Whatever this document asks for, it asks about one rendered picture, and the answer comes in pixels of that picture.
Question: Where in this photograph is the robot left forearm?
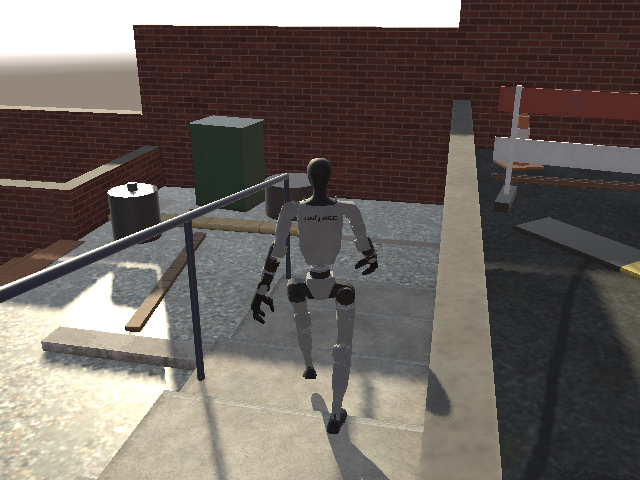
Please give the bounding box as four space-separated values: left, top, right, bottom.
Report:
255 241 280 295

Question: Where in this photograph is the robot right hand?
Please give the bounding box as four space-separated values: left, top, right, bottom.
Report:
355 258 378 275

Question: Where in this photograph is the robot left thigh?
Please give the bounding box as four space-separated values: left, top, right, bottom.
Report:
287 278 312 330

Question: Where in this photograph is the robot right forearm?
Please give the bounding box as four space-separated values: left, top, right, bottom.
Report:
362 236 377 263

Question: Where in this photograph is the robot left hand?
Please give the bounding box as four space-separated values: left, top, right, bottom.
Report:
251 291 274 324

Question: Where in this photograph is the robot left upper arm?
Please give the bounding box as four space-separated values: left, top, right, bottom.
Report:
271 201 299 258

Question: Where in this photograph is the right robot foot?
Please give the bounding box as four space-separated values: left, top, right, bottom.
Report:
327 408 347 434

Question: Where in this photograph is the robot right upper arm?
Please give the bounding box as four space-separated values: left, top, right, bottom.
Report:
340 201 371 252

